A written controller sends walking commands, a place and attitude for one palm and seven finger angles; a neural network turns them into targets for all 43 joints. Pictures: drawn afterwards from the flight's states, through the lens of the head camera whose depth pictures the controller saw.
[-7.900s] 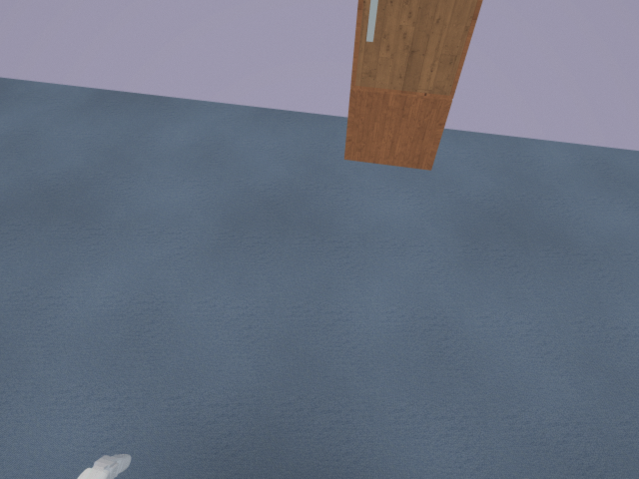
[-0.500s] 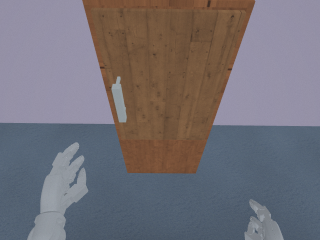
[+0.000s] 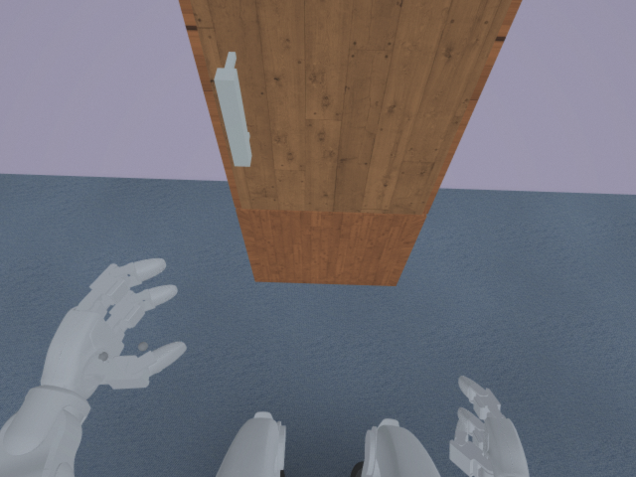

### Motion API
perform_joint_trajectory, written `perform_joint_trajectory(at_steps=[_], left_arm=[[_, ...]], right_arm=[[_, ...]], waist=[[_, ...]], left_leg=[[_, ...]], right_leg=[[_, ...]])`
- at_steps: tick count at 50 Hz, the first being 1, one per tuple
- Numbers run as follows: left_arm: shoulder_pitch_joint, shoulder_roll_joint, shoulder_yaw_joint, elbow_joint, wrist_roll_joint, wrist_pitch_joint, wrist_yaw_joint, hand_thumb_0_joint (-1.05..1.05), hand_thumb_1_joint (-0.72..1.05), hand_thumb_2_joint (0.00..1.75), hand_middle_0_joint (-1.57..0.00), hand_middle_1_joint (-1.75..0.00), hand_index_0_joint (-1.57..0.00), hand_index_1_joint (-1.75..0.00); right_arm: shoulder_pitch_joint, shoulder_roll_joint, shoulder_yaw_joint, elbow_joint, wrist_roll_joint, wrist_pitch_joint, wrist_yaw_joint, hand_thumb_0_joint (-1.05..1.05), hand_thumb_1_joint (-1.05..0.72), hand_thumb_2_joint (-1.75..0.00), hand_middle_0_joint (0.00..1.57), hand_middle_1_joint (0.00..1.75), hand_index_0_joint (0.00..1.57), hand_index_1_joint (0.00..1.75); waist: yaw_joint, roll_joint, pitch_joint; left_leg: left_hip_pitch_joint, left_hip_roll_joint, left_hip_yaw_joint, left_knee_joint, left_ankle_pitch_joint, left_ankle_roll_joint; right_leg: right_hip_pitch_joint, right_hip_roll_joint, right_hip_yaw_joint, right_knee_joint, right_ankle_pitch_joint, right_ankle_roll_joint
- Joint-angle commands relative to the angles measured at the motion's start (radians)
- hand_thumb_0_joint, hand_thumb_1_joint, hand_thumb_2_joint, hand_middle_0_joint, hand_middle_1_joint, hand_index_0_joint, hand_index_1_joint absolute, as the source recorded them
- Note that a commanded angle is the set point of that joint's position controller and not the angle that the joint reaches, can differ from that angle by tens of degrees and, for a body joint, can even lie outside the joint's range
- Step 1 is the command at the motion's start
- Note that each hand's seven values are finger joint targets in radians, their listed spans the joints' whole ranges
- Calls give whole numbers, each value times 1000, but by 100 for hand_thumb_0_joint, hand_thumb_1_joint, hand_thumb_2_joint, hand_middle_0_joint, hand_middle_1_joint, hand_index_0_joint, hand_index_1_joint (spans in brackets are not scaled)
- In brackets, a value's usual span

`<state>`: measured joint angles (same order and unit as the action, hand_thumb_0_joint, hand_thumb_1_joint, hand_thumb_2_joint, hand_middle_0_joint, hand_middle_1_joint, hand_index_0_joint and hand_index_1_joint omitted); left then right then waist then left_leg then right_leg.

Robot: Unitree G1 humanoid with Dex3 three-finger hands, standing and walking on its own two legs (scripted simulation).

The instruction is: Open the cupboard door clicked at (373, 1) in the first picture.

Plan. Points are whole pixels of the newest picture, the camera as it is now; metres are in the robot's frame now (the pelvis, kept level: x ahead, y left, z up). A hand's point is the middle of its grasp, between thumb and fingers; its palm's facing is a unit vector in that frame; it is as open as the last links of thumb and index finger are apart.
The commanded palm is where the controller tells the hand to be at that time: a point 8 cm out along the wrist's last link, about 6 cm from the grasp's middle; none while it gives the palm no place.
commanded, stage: raise the hand with hooked fingers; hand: left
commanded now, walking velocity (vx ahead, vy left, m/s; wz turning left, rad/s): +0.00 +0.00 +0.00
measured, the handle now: (237, 112) +0.62 +0.17 +0.05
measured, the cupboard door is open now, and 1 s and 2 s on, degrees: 0 0 0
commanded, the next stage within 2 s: move the hooked fingers beside the handle in 1.34 s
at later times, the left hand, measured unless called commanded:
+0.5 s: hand (71, 319) +0.27 +0.28 +0.07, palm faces +0.06 -1.00 -0.06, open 13.5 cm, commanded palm +0.25 +0.33 +0.06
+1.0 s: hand (78, 281) +0.31 +0.29 +0.07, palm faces -0.01 -1.00 -0.04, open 14.0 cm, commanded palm +0.29 +0.34 +0.07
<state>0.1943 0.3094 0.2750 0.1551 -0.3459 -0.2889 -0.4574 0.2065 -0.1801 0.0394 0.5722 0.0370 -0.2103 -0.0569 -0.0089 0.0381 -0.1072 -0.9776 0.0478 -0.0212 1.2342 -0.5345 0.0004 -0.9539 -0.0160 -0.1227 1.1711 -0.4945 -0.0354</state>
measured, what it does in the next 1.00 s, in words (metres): stands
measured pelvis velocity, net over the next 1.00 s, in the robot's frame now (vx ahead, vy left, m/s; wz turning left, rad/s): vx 0.02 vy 0.02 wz -0.01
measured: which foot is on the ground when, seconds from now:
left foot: down 0.00-1.00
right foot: down 0.00-1.00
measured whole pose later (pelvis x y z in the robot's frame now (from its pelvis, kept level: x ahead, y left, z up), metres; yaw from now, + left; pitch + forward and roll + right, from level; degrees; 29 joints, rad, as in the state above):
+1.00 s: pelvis +0.02 +0.02 +0.02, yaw +0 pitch +17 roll -3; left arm 0.01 0.42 0.43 0.39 -0.37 -0.32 -0.52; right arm 0.28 -0.28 0.02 0.55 0.03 -0.19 -0.06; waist -0.02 0.02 -0.12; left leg -0.89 0.03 0.01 1.11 -0.51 0.03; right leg -0.86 -0.02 -0.09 1.03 -0.46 0.00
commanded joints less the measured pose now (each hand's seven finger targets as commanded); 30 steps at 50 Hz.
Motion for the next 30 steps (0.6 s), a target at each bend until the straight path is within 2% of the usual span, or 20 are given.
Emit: perform_joint_trajectory(at_steps=[1, 3, 5, 6, 8, 10, 11, 12, 14, 15, 17, 18, 21, 23, 25, 27, 29, 30], left_arm=[[91, 170, 211, -263, -55, -64, 105, 0, -1, 51, -27, -88, -27, -88], [71, 125, 179, -236, -34, -123, 149, 0, -6, 49, -27, -92, -27, -92], [4, 104, 118, -207, 1, -177, 159, 0, -10, 47, -27, -94, -27, -94], [-32, 106, 91, -198, 18, -200, 152, 0, -13, 46, -27, -96, -27, -96], [-36, 96, 52, -152, 31, -218, 117, 0, -17, 44, -28, -99, -28, -99], [-68, 128, 49, -148, 28, -210, 71, 0, -22, 42, -28, -102, -28, -102], [-90, 161, 71, -165, 21, -205, 52, 0, -24, 41, -28, -103, -28, -103], [-89, 184, 90, -171, 14, -197, 40, 0, -27, 40, -28, -105, -28, -105], [-97, 223, 133, -217, -3, -191, 36, 0, -31, 38, -29, -108, -29, -108], [-98, 259, 172, -230, -9, -186, 44, 0, -34, 37, -29, -110, -29, -110], [-78, 239, 185, -249, -25, -186, 67, 0, -38, 35, -29, -112, -29, -112], [-64, 232, 193, -234, -28, -182, 81, 0, -41, 34, -29, -114, -29, -114], [-72, 198, 171, -173, -19, -167, 99, 0, -48, 31, -30, -118, -30, -118], [-94, 181, 137, -108, 0, -139, 86, 0, -50, 30, -30, -120, -30, -120], [-136, 175, 112, -61, 7, -117, 56, 0, -50, 30, -30, -120, -30, -120], [-191, 210, 126, -55, 8, -102, 25, 0, -50, 30, -30, -120, -30, -120], [-248, 247, 148, -73, 6, -102, 6, 0, -50, 30, -30, -120, -30, -120], [-286, 274, 170, -86, -4, -109, -3, 0, -50, 30, -30, -120, -30, -120]], right_arm=[[-52, -163, -92, -205, -1, -63, -6, 0, -90, -90, 20, 30, 20, 30], [-38, -162, -97, -180, -8, -66, 1, 0, -90, -90, 20, 30, 20, 30], [-26, -181, -93, -163, -12, -73, 3, 0, -90, -90, 20, 30, 20, 30], [-12, -197, -94, -156, -12, -78, 4, 0, -90, -90, 20, 30, 20, 30], [13, -216, -96, -150, -8, -86, 1, 0, -90, -90, 20, 30, 20, 30], [25, -235, -97, -157, -2, -91, -8, 0, -90, -90, 20, 30, 20, 30], [32, -240, -97, -160, 0, -93, -12, 0, -90, -90, 20, 30, 20, 30], [33, -242, -97, -161, 4, -94, -16, 0, -90, -90, 20, 30, 20, 30], [34, -242, -95, -168, 4, -96, -21, 0, -90, -90, 20, 30, 20, 30], [35, -243, -94, -167, 1, -95, -21, 0, -90, -90, 20, 30, 20, 30], [33, -231, -92, -169, -1, -90, -18, 0, -90, -90, 20, 30, 20, 30], [33, -228, -90, -169, -4, -86, -15, 0, -90, -90, 20, 30, 20, 30], [35, -228, -86, -167, -6, -70, -4, 0, -90, -90, 20, 30, 20, 30], [38, -236, -84, -171, -4, -57, 0, 0, -90, -90, 20, 30, 20, 30], [47, -246, -83, -175, -2, -51, -2, 0, -90, -90, 20, 30, 20, 30], [53, -254, -85, -179, 3, -47, -8, 0, -90, -90, 20, 30, 20, 30], [52, -256, -83, -184, 3, -48, -14, 0, -90, -90, 20, 30, 20, 30], [48, -256, -79, -179, -2, -51, -17, 0, -90, -90, 20, 30, 20, 30]], waist=[[80, -43, -359], [46, -55, -285], [11, -22, -191], [-8, -4, -181], [-26, -4, -179], [-29, 5, -201], [-20, 17, -240], [-12, 40, -252], [6, 58, -296], [22, 91, -309], [31, 102, -316], [30, 87, -301], [18, 102, -256], [-2, 94, -205], [-18, 62, -189], [-21, 40, -219], [-17, 52, -255], [-9, 85, -272]], left_leg=[[144, -48, -12, -233, 292, 20], [130, -46, -11, -238, 242, 18], [118, -44, -20, -242, 173, 19], [126, -45, -23, -247, 137, 19], [137, -46, -28, -256, 87, 22], [150, -47, -33, -262, 80, 25], [170, -48, -34, -272, 88, 25], [192, -48, -35, -283, 98, 23], [241, -45, -44, -300, 158, 20], [260, -43, -50, -305, 193, 14], [301, -41, -51, -317, 264, 4], [300, -39, -54, -319, 272, 1], [296, -36, -56, -320, 295, -10], [268, -37, -55, -326, 241, -10], [257, -35, -59, -324, 230, -5], [265, -37, -56, -322, 222, -2], [291, -35, -60, -324, 243, -1], [305, -38, -61, -312, 285, -6]], right_leg=[[351, 18, 107, -216, 148, 22], [274, 23, 92, -217, 88, 25], [174, 27, 77, -213, 12, 15], [138, 25, 72, -208, -12, 15], [107, 24, 65, -209, -35, 14], [117, 25, 69, -210, -27, 10], [140, 22, 71, -213, -16, 11], [156, 22, 71, -218, -3, 8], [189, 25, 59, -211, 52, 6], [196, 30, 52, -199, 75, -1], [212, 31, 39, -199, 124, 1], [210, 33, 32, -198, 128, 3], [184, 36, 22, -194, 143, 3], [159, 35, 20, -204, 121, 6], [152, 40, 21, -211, 120, 5], [168, 40, 28, -222, 121, 7], [183, 40, 31, -223, 132, 5], [188, 43, 34, -210, 154, -2]])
